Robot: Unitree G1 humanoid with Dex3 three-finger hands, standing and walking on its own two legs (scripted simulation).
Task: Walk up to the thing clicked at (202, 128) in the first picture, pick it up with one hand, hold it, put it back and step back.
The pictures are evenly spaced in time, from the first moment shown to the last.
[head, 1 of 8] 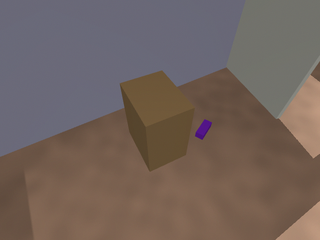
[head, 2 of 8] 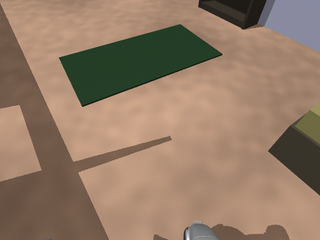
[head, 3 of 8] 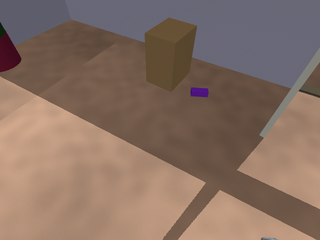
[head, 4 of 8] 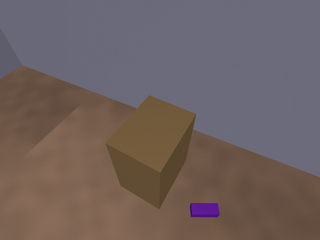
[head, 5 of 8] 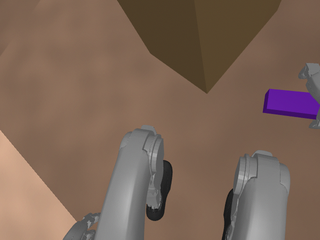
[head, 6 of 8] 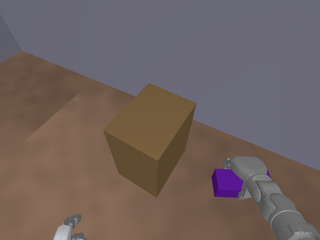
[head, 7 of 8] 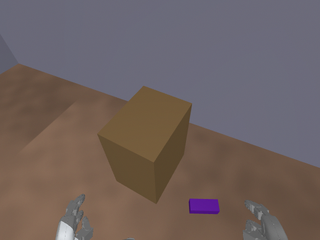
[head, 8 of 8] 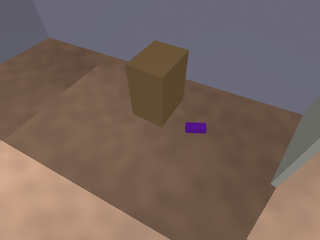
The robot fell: no
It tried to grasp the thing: yes
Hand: right
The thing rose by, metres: 0.68
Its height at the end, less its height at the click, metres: +0.00
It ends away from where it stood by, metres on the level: 0.01
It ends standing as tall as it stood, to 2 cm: yes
